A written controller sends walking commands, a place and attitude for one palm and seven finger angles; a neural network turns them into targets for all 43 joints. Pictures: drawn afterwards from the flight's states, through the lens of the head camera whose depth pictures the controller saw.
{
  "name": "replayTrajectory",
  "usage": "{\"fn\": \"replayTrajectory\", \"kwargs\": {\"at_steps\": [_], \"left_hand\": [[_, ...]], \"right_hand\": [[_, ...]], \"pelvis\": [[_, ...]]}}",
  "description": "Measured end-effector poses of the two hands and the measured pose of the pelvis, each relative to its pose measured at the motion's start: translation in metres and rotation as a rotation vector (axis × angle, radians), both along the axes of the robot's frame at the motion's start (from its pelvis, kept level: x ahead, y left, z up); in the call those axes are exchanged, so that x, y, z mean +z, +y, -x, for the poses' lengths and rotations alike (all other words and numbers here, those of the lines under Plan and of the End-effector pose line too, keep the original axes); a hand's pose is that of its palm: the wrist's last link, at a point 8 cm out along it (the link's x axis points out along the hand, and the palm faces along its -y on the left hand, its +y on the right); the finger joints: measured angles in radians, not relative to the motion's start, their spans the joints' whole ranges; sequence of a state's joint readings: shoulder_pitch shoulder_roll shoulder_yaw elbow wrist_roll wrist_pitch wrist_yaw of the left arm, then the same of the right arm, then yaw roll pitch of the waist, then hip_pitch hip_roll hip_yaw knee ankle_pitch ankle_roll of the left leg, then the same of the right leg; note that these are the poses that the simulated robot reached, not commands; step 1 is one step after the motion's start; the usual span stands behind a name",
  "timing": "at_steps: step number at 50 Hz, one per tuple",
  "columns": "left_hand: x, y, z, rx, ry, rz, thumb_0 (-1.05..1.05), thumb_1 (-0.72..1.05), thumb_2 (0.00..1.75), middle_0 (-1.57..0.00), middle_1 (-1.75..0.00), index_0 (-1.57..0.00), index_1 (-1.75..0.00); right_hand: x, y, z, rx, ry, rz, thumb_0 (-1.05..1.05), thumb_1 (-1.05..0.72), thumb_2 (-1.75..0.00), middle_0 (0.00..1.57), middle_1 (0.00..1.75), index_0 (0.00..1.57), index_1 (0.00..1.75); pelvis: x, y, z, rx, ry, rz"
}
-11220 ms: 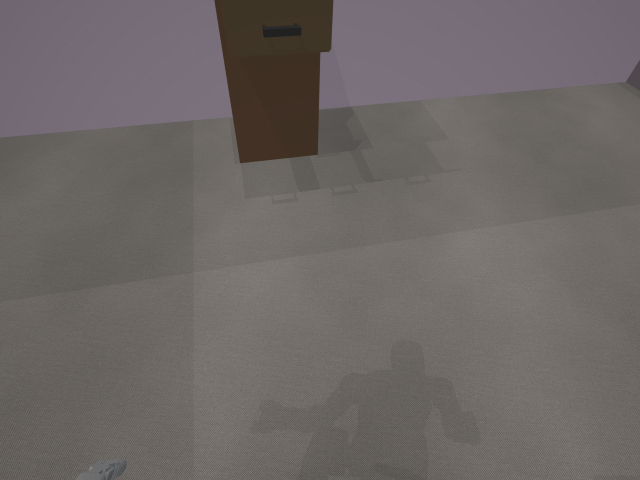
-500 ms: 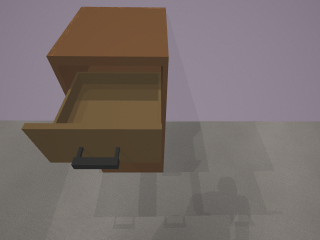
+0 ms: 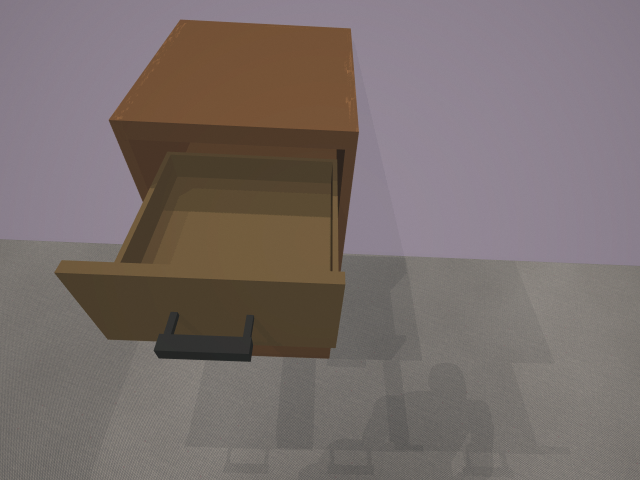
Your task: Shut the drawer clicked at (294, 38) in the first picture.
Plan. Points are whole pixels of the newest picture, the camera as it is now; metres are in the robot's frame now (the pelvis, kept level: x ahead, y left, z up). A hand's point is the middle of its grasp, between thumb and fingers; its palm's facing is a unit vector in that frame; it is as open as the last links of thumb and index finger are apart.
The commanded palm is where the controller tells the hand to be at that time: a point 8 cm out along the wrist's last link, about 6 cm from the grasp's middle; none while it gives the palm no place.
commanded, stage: raise the hand and make a fist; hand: left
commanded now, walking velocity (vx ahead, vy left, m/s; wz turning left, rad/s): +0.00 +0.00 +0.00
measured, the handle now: (208, 333) +0.31 +0.18 -0.02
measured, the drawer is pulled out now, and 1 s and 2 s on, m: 0.28 0.27 0.27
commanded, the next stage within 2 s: bring the fist close to the handle in 1.92 s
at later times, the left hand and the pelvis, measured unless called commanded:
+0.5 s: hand out of the picture +0.12 +0.14 -0.03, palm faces +0.12 -0.99 -0.06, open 5.7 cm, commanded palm +0.10 +0.21 -0.02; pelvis -0.02 -0.04 -0.09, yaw +4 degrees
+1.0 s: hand (189, 471) +0.13 +0.15 +0.02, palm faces +0.04 -1.00 -0.04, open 3.3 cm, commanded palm +0.09 +0.20 +0.03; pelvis -0.01 -0.03 -0.06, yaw +4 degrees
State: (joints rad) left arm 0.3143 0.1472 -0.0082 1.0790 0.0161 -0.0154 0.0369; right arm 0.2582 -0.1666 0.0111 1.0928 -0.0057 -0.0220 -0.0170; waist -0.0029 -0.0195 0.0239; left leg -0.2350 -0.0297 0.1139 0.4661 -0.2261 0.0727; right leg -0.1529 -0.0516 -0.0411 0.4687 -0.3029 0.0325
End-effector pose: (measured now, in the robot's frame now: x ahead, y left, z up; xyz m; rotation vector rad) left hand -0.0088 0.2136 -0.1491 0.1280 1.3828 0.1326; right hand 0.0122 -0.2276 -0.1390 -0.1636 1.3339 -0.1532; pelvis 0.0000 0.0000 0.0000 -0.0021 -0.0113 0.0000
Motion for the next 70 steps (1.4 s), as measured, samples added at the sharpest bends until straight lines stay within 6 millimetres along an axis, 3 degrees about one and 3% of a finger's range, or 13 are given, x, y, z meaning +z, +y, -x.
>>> {"fn": "replayTrajectory", "kwargs": {"at_steps": [2,4,7,11,13,19,23,27,32,43,50,61,70], "left_hand": [[-0.002,-0.001,0.002,-0.002,0.012,0.003,0.00,0.91,0.90,-0.20,-0.29,-0.20,-0.30],[0.015,0.008,-0.021,0.078,-0.112,-0.032,0.02,0.94,0.90,-0.20,-0.30,-0.21,-0.30],[0.069,0.022,-0.079,0.099,-0.504,-0.118,0.04,0.97,0.90,-0.22,-0.31,-0.22,-0.32],[0.139,0.009,-0.150,0.061,-0.996,-0.089,0.03,0.96,0.90,-0.26,-0.36,-0.26,-0.36],[0.136,0.004,-0.152,0.083,-1.076,-0.048,0.02,0.95,0.90,-0.28,-0.39,-0.25,-0.38],[0.115,-0.028,-0.119,-0.061,-1.281,0.082,0.01,0.92,0.90,-0.39,-0.51,-0.34,-0.48],[0.121,-0.024,-0.105,-0.089,-1.356,0.030,0.01,0.91,0.90,-0.47,-0.59,-0.44,-0.58],[0.128,-0.014,-0.107,-0.063,-1.354,-0.006,0.01,0.90,0.90,-0.55,-0.68,-0.54,-0.67],[0.141,-0.018,-0.126,-0.120,-1.325,0.042,0.01,0.90,0.90,-0.65,-0.78,-0.65,-0.78],[0.159,-0.008,-0.129,-0.108,-1.262,0.040,0.01,0.90,0.90,-0.87,-1.02,-0.87,-1.02],[0.171,-0.014,-0.120,-0.123,-1.308,0.069,0.01,0.90,0.90,-1.01,-1.17,-1.01,-1.17],[0.195,-0.026,-0.124,-0.122,-1.370,0.081,0.01,0.90,0.90,-1.23,-1.41,-1.23,-1.41],[0.213,-0.029,-0.118,-0.119,-1.369,0.070,0.01,0.90,0.90,-1.36,-1.55,-1.36,-1.55]], "right_hand": [[0.001,-0.001,-0.005,0.004,-0.004,0.007,0.01,-0.92,-0.90,0.19,0.30,0.20,0.30],[0.009,-0.004,-0.019,0.009,-0.102,0.026,0.02,-0.92,-0.90,0.20,0.30,0.20,0.30],[0.021,-0.009,-0.050,0.028,-0.332,0.038,0.02,-0.92,-0.90,0.20,0.30,0.20,0.30],[0.028,-0.017,-0.099,0.107,-0.561,0.035,0.02,-0.91,-0.90,0.20,0.30,0.20,0.30],[0.032,-0.022,-0.124,0.125,-0.643,0.035,0.02,-0.91,-0.90,0.20,0.30,0.20,0.30],[0.039,-0.031,-0.185,0.239,-0.819,0.059,0.02,-0.91,-0.90,0.20,0.30,0.20,0.30],[0.030,-0.026,-0.208,0.267,-0.866,0.036,0.02,-0.91,-0.90,0.20,0.30,0.20,0.30],[0.019,-0.016,-0.208,0.263,-0.850,-0.012,0.02,-0.91,-0.90,0.19,0.30,0.20,0.30],[0.007,-0.012,-0.184,0.220,-0.773,-0.053,0.02,-0.91,-0.90,0.20,0.30,0.20,0.30],[0.006,-0.049,-0.136,0.087,-0.632,0.038,0.02,-0.90,-0.90,0.20,0.30,0.21,0.30],[0.022,-0.049,-0.148,0.108,-0.700,0.074,0.02,-0.91,-0.90,0.20,0.30,0.20,0.30],[0.046,0.010,-0.187,0.190,-0.852,-0.047,0.02,-0.91,-0.90,0.20,0.30,0.20,0.30],[0.050,0.036,-0.190,0.231,-0.857,-0.110,0.02,-0.90,-0.90,0.20,0.30,0.21,0.30]], "pelvis": [[0.000,0.001,-0.002,0.001,0.003,0.006],[-0.002,0.000,-0.002,0.006,0.009,0.003],[-0.005,-0.003,-0.002,0.026,0.026,-0.019],[-0.016,-0.004,0.003,0.067,0.066,-0.008],[-0.025,-0.007,0.005,0.056,0.108,-0.003],[-0.064,-0.025,0.015,0.052,0.202,0.012],[-0.082,-0.036,0.022,0.070,0.212,0.028],[-0.085,-0.044,0.025,0.084,0.212,0.038],[-0.077,-0.050,0.020,0.086,0.208,0.038],[-0.057,-0.043,0.008,0.065,0.191,0.019],[-0.055,-0.031,0.008,0.066,0.182,0.028],[-0.053,-0.014,0.009,0.067,0.155,0.038],[-0.050,-0.008,0.006,0.070,0.126,0.040]]}}
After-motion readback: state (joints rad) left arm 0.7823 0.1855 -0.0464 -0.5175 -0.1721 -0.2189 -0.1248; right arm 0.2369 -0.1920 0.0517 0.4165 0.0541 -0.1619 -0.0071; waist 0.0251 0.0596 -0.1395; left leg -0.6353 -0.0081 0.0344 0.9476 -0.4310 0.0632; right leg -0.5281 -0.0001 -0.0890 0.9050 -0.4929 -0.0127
